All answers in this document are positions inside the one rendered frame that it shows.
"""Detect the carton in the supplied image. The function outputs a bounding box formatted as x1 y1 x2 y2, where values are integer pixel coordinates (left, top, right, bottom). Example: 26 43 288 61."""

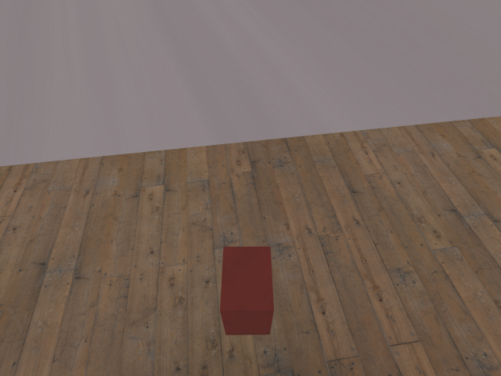
220 247 274 335

